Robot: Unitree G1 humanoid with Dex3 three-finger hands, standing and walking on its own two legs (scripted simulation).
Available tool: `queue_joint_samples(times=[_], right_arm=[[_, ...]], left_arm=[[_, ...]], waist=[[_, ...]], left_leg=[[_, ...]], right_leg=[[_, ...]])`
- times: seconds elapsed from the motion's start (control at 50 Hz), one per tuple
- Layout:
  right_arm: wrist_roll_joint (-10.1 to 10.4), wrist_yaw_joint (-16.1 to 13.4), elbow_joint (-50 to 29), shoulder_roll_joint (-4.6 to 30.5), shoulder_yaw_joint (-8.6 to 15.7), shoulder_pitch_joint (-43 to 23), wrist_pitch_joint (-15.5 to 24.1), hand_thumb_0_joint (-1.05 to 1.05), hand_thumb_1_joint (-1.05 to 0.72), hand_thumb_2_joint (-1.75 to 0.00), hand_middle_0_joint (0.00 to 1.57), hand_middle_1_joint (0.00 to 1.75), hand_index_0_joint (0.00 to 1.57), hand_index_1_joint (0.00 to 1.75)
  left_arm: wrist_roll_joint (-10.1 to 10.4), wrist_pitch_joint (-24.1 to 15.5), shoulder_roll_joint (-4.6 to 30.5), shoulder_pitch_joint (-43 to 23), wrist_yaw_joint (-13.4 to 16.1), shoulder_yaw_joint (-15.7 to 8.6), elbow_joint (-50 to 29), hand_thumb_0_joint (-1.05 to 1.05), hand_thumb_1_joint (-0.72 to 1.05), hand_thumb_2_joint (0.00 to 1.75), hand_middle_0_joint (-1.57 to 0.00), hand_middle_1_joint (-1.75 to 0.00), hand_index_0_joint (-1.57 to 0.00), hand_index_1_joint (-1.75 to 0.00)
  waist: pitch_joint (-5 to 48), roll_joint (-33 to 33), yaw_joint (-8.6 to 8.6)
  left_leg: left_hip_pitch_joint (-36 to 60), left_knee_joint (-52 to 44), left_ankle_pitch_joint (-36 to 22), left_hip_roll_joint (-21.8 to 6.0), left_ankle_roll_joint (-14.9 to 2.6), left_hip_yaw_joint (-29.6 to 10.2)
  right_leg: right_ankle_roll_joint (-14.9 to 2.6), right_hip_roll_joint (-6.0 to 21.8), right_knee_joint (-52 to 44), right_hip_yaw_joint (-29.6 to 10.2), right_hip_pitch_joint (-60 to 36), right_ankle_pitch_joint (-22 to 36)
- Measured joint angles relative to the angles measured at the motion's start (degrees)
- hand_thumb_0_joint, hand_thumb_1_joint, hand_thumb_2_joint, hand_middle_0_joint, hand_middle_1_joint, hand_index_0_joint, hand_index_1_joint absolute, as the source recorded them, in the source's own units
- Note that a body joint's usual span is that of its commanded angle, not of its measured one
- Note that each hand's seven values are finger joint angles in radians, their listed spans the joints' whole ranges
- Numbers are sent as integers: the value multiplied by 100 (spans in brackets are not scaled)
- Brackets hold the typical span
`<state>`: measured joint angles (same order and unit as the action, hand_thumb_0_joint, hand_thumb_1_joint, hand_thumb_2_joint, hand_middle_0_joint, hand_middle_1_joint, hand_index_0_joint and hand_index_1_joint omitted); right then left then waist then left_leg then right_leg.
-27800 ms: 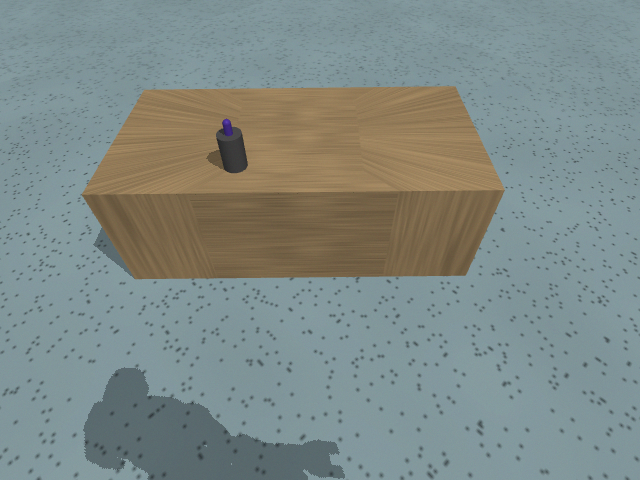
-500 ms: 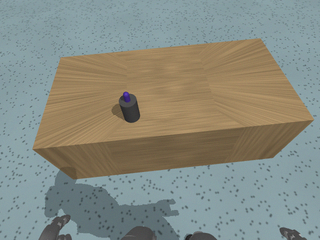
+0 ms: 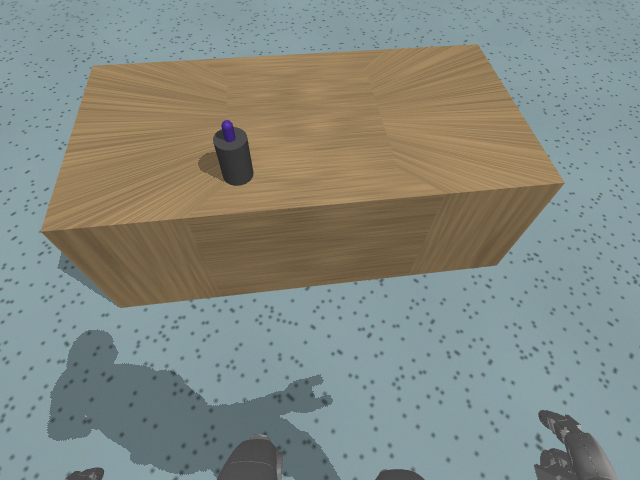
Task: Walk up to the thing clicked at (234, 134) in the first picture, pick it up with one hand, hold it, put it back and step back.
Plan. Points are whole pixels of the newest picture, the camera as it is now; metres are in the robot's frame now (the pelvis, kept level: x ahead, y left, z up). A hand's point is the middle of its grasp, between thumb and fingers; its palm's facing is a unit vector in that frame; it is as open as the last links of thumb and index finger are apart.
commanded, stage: step back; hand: left
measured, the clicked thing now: (232, 150) +0.80 +0.27 -0.22
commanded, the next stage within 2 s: stand in 1.86 s
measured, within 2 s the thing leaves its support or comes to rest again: neither
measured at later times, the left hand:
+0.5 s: hand out of the picture -0.05 +0.23 -0.14, palm faces +0.09 -0.93 -0.37, open 7.4 cm
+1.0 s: hand out of the picture -0.27 +0.21 -0.12, palm faces +0.13 -0.87 -0.47, open 7.4 cm
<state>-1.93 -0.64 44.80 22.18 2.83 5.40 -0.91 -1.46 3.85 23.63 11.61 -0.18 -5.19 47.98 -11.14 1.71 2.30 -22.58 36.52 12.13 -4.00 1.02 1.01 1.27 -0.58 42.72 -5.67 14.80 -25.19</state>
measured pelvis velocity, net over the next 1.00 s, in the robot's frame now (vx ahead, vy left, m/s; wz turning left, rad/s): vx -0.29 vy -0.09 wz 0.13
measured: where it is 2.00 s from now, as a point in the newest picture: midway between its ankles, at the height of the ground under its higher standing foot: outside the picture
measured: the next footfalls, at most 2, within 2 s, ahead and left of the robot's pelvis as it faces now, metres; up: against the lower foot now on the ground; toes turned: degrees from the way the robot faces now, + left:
right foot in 0.02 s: +0.01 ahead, -0.14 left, +0.00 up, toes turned +4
left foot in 0.38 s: -0.11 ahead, +0.08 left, +0.00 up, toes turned +5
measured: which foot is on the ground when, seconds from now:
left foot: down 0.00-0.06, up 0.08-0.36, down 0.38-0.74, up 0.76-1.00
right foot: up 0.00-0.00, down 0.02-0.40, up 0.42-0.68, down 0.70-1.00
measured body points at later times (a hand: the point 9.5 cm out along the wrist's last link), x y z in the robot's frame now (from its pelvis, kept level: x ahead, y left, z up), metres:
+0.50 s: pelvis -0.16 -0.04 +0.01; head -0.11 -0.02 +0.45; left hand -0.05 +0.28 -0.11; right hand -0.06 -0.34 -0.11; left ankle -0.15 +0.08 -0.72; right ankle -0.12 -0.16 -0.66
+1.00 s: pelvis -0.29 -0.09 +0.00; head -0.26 -0.11 +0.45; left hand -0.27 +0.25 -0.09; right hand -0.18 -0.40 -0.13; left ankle -0.32 +0.06 -0.70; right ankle -0.27 -0.21 -0.72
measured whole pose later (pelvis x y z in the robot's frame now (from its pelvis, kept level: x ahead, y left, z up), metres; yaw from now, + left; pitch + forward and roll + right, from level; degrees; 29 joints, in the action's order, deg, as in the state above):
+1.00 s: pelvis -0.29 -0.09 +0.00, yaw +8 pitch -2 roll +1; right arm -2.1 1.2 54.3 24.4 3.5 13.3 -3.0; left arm -2.9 -0.8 21.4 13.0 0.4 -4.0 52.7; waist -4.2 -3.7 1.7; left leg -18.7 46.6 28.1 1.3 1.2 -5.4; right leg -0.5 2.4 37.6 1.0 16.6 -19.8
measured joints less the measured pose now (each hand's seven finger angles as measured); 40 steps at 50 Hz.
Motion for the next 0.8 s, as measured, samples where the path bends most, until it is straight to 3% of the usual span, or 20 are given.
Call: queue_joint_samples(times=[0.04,0.06,0.12,0.16,0.22,0.32,0.36,0.4,0.44,0.48,0.52,0.56,0.62,0.66,0.7,0.74,0.76,0.8], right_arm=[[33,2,12,155,33,-108,-78,1,-90,-89,21,30,20,30],[58,-8,50,215,64,-104,-128,1,-90,-89,21,30,20,30],[120,-76,229,158,100,70,-242,1,-90,-89,21,30,20,30],[165,-63,305,170,63,213,-231,1,-90,-89,21,30,20,30],[181,-93,357,202,27,437,-158,1,-90,-89,21,30,20,30],[113,-114,477,127,-14,637,-123,1,-90,-89,21,30,20,30],[77,-86,502,60,-31,700,-78,1,-90,-89,21,30,20,30],[29,-61,588,-112,-28,657,-54,1,-90,-89,21,30,20,30],[-31,15,589,-193,-84,645,-84,1,-90,-89,21,30,20,30],[-61,40,556,-178,-106,658,-75,1,-90,-89,21,30,20,30],[-88,18,536,-178,-118,637,-82,1,-90,-89,21,30,20,30],[-83,7,481,-152,-113,570,-85,1,-90,-89,21,30,20,30],[-66,9,333,-64,-66,387,-90,1,-90,-89,21,30,20,30],[-59,22,233,17,-39,214,-102,1,-90,-89,21,30,20,30],[-41,49,165,110,-24,27,-141,1,-90,-89,21,30,20,30],[-8,45,217,263,35,-134,-201,1,-90,-89,21,30,20,30],[-3,26,254,263,56,-96,-240,1,-90,-89,21,30,20,30],[21,21,373,180,57,48,-315,1,-90,-89,21,30,20,30]], left_arm=[[-29,-62,-152,-66,-7,12,128,0,90,90,-20,-30,-20,-30],[-58,-75,-251,-68,-31,42,150,0,90,90,-20,-30,-20,-30],[-92,-68,-331,80,-84,127,75,0,90,90,-20,-30,-20,-30],[-91,-53,-374,115,-52,156,48,0,90,90,-20,-30,-20,-30],[-99,-54,-394,2,7,141,-50,0,90,90,-20,-30,-21,-30],[-106,-100,-294,-418,120,129,-410,0,90,90,-20,-30,-21,-30],[-63,-85,-225,-607,134,140,-528,0,90,90,-20,-30,-21,-30],[-19,-34,-105,-790,128,139,-556,0,90,90,-20,-30,-20,-30],[14,26,-109,-791,144,134,-482,0,90,90,-20,-30,-20,-30],[28,94,-179,-726,134,164,-342,0,90,90,-20,-30,-20,-30],[70,118,-188,-616,90,173,-237,0,90,90,-20,-30,-20,-30],[83,100,-171,-477,60,160,-187,0,90,90,-20,-30,-20,-30],[73,37,-142,-335,59,154,-99,0,90,90,-20,-30,-20,-30],[65,-54,-127,-235,66,172,-24,0,90,90,-20,-30,-20,-30],[50,-181,-121,-116,78,184,107,0,90,90,-20,-30,-20,-30],[-17,-258,-317,-120,95,192,357,0,90,90,-20,-30,-20,-30],[-53,-272,-367,-40,71,218,411,0,90,90,-20,-30,-20,-30],[-97,-281,-371,160,55,242,482,0,90,90,-20,-30,-20,-30]], waist=[[-93,-364,-72],[-91,-560,-145],[181,-385,-11],[307,-289,6],[405,-295,-79],[213,-286,-212],[118,-206,-272],[-67,146,-229],[-88,247,-176],[-10,59,-307],[122,1,-309],[246,-7,-249],[265,-32,-162],[234,-64,-86],[225,-136,-21],[68,-623,-119],[137,-694,-130],[366,-526,33]], left_leg=[[-189,301,18,-197,48,-182],[-271,410,151,-184,-35,-412],[-585,1702,1477,494,-108,-668],[-627,2473,1556,846,-124,-752],[-470,2840,1497,1037,-80,-816],[278,1534,1694,806,-25,-529],[669,481,1284,677,-88,-334],[855,14,790,827,-190,-173],[785,77,736,783,-225,-105],[680,74,626,584,-243,-283],[612,-119,417,441,-228,-326],[485,-259,231,335,-191,-299],[250,-301,16,232,-146,-259],[59,-208,-66,161,-104,-179],[-190,67,-54,60,-30,-101],[-344,434,187,-126,-146,-456],[-432,645,676,16,-178,-667],[-557,1367,1336,432,-148,-804]], right_leg=[[-50,-156,-482,230,-215,250],[-86,-244,-474,358,-208,297],[-186,-15,-316,207,77,375],[-198,127,-486,131,151,566],[-196,197,-654,225,331,813],[-216,213,-562,570,685,1048],[-198,276,-351,723,867,1057],[-179,463,-70,627,1017,1049],[-195,230,513,362,1199,122],[-185,-154,1459,239,1321,-506],[-190,-418,2256,10,1363,-538],[-167,-507,2582,-131,1253,-452],[-64,-348,1957,-111,744,-470],[-46,-129,927,38,295,-405],[-72,23,-432,206,-225,42],[-121,-261,-663,452,-383,264],[-143,-274,-596,497,-324,281],[-202,-113,-464,331,-144,299]])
